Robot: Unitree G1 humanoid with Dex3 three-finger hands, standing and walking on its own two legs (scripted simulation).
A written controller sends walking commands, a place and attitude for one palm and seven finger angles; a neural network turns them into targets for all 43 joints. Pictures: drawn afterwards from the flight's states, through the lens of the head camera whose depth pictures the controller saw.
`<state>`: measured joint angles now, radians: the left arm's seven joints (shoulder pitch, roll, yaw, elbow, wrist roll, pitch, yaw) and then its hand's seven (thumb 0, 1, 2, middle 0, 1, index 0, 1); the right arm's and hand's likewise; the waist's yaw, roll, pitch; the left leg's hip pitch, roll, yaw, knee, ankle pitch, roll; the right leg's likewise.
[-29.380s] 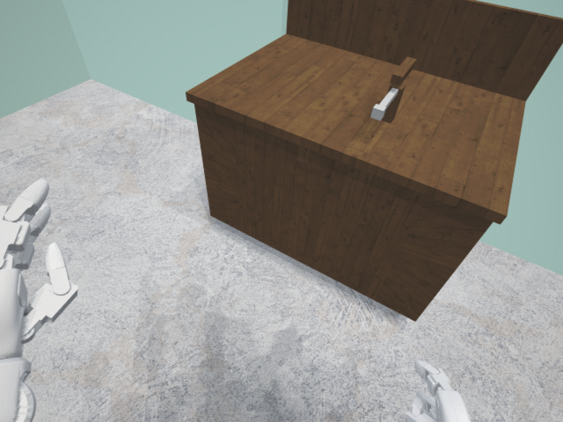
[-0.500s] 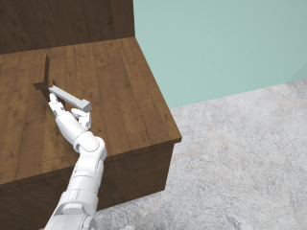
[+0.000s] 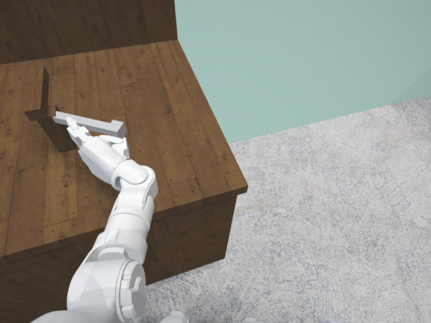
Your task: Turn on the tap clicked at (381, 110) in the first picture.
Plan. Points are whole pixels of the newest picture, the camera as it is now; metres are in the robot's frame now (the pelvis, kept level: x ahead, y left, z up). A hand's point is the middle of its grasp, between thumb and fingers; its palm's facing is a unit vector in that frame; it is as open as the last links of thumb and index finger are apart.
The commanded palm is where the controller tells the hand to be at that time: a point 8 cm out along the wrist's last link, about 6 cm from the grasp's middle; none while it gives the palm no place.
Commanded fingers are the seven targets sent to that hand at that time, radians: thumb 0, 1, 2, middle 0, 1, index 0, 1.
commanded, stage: push the lever round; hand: left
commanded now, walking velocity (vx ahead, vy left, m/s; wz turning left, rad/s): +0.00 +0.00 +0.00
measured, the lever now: (116, 130) +0.47 +0.19 +0.08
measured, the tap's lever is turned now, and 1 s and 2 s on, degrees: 56 79 79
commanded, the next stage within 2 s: lift the hand up off the lever in 0.64 s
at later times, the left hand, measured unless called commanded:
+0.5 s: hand (135, 129) +0.48 +0.16 +0.07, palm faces +0.81 -0.57 -0.13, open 8.2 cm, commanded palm +0.43 +0.17 +0.08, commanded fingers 0.00 0.90 0.90 -0.15 -0.15 -0.15 -0.15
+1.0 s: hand (136, 122) +0.50 +0.16 +0.08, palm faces +0.80 -0.59 -0.13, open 7.9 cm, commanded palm +0.43 +0.17 +0.09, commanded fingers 0.00 0.90 0.90 -0.15 -0.15 -0.15 -0.15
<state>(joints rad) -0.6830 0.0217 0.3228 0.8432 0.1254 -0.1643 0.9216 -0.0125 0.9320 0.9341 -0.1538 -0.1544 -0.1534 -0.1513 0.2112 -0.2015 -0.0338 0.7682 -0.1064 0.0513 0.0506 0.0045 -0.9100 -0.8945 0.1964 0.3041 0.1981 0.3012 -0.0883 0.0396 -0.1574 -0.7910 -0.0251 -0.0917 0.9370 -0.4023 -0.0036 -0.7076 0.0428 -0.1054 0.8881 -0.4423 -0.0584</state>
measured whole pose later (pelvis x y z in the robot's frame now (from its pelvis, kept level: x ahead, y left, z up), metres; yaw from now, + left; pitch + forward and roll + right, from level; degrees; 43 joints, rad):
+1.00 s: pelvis +0.02 -0.01 +0.00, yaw -1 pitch +18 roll -2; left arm -0.81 0.06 0.44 0.96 0.17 -0.15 0.96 0.02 0.90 0.91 -0.16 -0.15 -0.14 -0.14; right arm 0.30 -0.21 -0.05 0.77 -0.14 0.04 0.11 0.00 -0.91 -0.89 0.20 0.30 0.20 0.30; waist -0.13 0.05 -0.19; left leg -0.81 -0.01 -0.09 0.91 -0.42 -0.01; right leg -0.73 0.06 -0.10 0.86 -0.45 -0.07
